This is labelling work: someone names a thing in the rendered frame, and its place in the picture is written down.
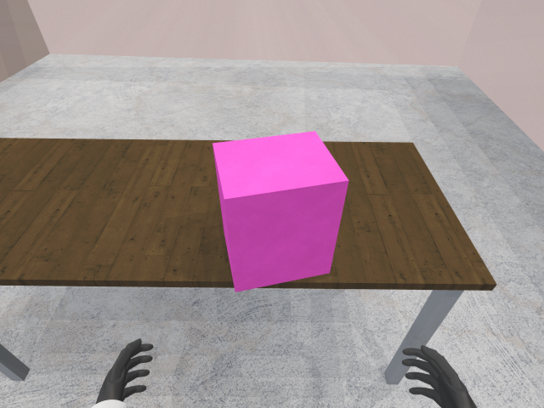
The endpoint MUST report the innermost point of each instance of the robot right hand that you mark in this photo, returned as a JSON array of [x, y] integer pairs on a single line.
[[448, 390]]

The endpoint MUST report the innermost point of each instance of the robot left hand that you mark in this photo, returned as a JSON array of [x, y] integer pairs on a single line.
[[113, 387]]

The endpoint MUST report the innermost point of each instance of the carton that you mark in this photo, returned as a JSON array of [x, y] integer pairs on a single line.
[[281, 200]]

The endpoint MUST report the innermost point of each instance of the table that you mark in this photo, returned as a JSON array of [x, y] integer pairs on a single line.
[[146, 213]]

